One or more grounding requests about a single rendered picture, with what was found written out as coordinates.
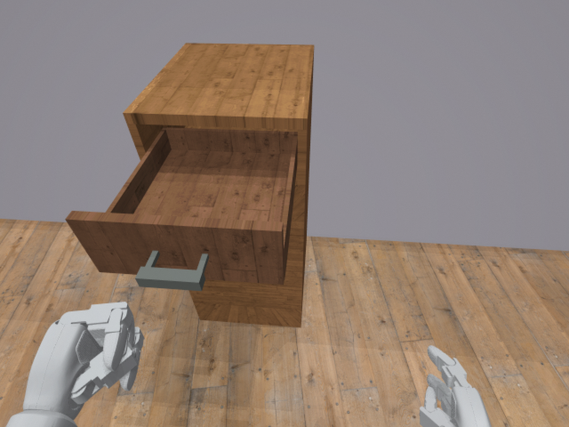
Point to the robot right hand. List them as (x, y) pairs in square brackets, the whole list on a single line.
[(462, 405)]

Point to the robot left hand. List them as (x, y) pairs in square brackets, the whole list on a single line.
[(103, 338)]

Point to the drawer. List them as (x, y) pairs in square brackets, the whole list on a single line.
[(225, 193)]

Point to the handle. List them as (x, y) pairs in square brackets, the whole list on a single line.
[(193, 280)]

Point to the cabinet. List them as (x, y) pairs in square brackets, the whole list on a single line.
[(256, 87)]

